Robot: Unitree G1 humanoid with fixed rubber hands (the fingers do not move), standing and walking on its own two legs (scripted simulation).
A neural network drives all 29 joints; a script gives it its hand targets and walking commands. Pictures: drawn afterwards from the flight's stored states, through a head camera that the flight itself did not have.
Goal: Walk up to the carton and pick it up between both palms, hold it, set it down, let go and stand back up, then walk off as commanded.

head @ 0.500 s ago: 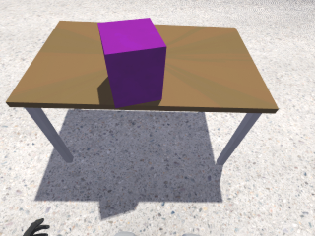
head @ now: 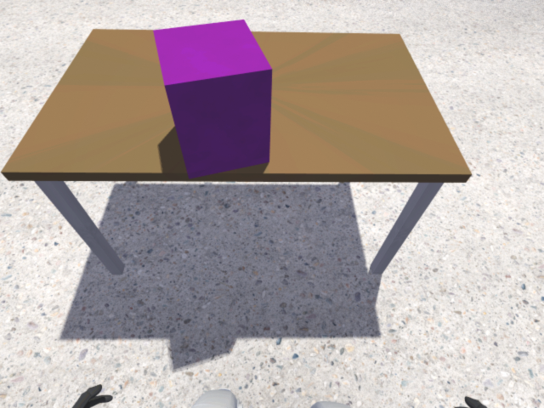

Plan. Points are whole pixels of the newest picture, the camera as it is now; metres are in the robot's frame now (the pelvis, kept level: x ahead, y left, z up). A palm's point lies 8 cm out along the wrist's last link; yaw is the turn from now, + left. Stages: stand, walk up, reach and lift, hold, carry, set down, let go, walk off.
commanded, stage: walk up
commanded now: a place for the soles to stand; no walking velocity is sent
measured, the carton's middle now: (215, 101) +0.73 +0.13 +0.00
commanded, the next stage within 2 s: none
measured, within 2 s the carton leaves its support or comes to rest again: neither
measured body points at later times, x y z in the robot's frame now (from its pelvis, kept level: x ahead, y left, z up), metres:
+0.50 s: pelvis -0.02 -0.01 +0.00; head +0.01 -0.01 +0.45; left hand +0.09 +0.31 -0.11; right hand +0.05 -0.33 -0.12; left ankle +0.03 +0.13 -0.70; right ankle -0.03 -0.09 -0.72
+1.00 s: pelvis -0.03 +0.02 +0.00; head -0.02 +0.05 +0.45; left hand +0.08 +0.34 -0.13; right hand +0.02 -0.30 -0.10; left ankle +0.01 +0.13 -0.72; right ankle -0.04 -0.09 -0.70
